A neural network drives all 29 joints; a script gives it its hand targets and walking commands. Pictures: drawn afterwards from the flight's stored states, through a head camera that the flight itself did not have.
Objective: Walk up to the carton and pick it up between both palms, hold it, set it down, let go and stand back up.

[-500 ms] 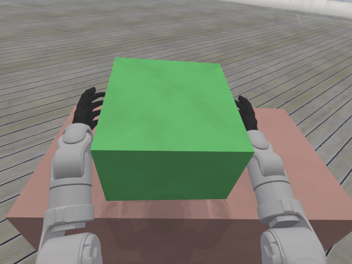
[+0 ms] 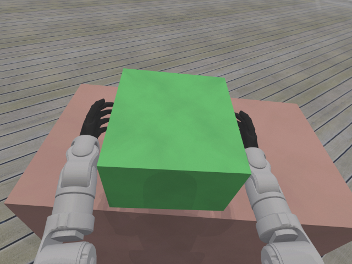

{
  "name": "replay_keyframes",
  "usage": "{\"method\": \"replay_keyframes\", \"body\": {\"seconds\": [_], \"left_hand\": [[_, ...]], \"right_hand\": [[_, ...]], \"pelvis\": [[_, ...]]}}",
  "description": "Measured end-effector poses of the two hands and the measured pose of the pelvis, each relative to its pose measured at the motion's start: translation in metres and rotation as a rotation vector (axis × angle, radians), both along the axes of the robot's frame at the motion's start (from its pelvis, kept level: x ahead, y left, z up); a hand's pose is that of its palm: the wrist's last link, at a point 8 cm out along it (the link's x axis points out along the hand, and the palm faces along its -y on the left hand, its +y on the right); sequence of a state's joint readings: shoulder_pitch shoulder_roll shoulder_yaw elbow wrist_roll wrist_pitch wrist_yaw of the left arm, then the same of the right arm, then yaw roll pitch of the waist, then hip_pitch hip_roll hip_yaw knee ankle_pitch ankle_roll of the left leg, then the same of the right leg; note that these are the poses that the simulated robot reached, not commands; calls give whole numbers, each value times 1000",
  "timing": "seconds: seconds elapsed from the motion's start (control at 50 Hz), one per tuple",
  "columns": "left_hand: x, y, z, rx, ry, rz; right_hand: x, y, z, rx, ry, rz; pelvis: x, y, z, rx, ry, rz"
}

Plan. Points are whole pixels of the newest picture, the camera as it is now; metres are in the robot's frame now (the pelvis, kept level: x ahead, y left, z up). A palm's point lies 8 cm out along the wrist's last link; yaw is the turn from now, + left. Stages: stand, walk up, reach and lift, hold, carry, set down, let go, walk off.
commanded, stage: set down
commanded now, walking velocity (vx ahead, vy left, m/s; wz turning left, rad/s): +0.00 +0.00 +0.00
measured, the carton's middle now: (171, 137) +0.39 +0.02 +0.10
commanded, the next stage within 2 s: none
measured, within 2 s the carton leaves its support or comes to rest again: neither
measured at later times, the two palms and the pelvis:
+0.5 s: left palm (92, 134) +0.38 +0.20 +0.10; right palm (239, 146) +0.38 -0.16 +0.09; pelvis +0.01 +0.00 +0.00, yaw +0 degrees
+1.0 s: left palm (96, 138) +0.39 +0.20 +0.07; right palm (234, 148) +0.39 -0.16 +0.06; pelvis +0.01 +0.00 +0.00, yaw -1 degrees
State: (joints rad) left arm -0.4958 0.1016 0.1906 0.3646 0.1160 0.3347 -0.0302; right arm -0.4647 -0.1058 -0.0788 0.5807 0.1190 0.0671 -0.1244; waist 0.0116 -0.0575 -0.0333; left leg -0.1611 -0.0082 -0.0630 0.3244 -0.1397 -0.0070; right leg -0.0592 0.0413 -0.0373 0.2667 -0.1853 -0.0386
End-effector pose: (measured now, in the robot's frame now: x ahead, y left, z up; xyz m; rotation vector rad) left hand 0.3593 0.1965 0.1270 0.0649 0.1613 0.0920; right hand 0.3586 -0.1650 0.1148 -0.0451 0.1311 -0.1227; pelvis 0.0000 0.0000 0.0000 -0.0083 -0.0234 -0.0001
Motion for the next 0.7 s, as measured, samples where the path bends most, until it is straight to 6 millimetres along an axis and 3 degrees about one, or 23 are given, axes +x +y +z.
{"method": "replay_keyframes", "body": {"seconds": [0.24,0.7], "left_hand": [[11,4,1,-4,12,0],[24,7,-40,-4,64,5]], "right_hand": [[13,4,-3,-8,13,9],[25,6,-41,-34,64,16]], "pelvis": [[4,0,1,4,3,-5],[8,0,1,2,79,-13]]}}
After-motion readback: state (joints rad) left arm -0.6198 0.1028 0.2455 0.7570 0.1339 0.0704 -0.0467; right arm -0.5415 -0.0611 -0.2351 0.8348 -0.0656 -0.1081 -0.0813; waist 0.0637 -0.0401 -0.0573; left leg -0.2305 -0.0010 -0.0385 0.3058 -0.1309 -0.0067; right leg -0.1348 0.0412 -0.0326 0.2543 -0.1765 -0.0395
